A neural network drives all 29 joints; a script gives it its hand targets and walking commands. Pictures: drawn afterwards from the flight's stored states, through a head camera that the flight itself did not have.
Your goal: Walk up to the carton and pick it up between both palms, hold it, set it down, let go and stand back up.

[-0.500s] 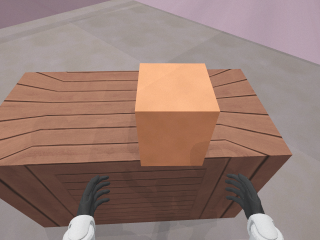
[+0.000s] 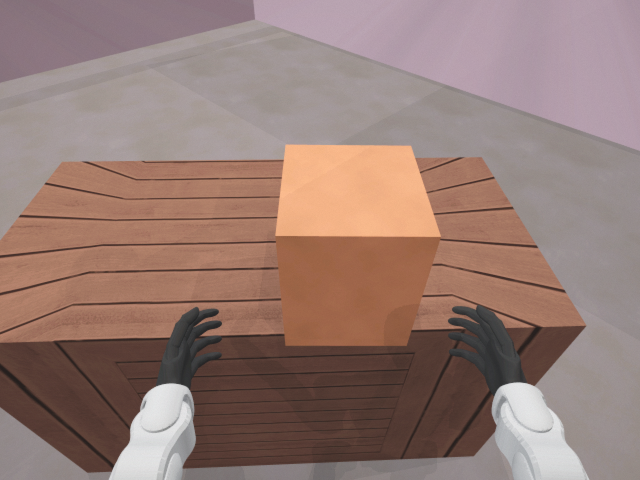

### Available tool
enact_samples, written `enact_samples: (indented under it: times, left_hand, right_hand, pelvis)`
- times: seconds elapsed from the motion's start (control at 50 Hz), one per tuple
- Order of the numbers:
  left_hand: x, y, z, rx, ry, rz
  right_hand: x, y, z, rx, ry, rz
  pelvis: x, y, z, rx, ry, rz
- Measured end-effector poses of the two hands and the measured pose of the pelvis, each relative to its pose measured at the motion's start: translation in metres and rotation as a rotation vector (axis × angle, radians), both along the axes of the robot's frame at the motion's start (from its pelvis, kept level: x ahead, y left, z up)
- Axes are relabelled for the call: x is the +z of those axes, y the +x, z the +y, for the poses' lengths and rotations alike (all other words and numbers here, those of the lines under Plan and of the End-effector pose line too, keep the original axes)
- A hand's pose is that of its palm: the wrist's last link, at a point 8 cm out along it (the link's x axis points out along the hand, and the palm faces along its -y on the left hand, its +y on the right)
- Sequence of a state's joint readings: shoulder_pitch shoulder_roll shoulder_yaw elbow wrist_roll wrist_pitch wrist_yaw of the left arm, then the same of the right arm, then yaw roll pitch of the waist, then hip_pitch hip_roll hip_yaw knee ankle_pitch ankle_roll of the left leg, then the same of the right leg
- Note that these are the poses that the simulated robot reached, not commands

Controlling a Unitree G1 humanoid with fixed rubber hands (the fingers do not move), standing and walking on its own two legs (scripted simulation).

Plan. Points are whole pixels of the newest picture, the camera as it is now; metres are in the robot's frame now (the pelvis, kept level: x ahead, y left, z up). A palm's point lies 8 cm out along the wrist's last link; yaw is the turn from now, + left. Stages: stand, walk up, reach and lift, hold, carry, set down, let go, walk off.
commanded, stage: reach and lift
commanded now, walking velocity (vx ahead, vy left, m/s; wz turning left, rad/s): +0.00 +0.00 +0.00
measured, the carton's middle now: (347, 247) +0.49 -0.02 +0.03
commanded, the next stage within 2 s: none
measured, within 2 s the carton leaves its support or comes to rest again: neither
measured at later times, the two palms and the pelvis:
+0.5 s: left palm (184, 317) +0.32 +0.19 +0.06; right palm (492, 308) +0.34 -0.20 +0.07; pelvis +0.00 +0.00 +0.00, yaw +0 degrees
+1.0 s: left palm (198, 250) +0.38 +0.18 +0.12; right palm (487, 248) +0.40 -0.19 +0.12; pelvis -0.01 +0.00 +0.00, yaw +0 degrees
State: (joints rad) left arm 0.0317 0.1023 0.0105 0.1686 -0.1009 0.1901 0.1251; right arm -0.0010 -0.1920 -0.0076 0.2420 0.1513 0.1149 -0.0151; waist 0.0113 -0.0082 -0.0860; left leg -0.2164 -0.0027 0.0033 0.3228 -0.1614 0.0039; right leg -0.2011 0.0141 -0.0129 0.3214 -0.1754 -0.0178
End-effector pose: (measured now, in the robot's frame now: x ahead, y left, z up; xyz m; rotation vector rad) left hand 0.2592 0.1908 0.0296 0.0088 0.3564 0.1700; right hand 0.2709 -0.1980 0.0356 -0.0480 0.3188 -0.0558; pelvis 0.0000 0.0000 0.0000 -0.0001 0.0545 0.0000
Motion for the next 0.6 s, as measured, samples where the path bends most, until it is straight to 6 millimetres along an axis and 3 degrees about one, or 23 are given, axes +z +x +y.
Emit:
enact_samples:
  times: [0.42,0.6]
  left_hand:
    - [0.028,0.054,0.005,0.007,-0.017,-0.014]
    - [0.033,0.067,0.001,-0.006,-0.02,0.006]
  right_hand:
    - [0.031,0.062,0.001,-0.026,0.008,-0.013]
    - [0.038,0.076,0.002,-0.023,0.008,0.01]
  pelvis:
    - [-0.001,-0.002,-0.001,0.002,0.001,0.069]
    - [0.0,-0.002,-0.002,0.003,0.001,0.067]
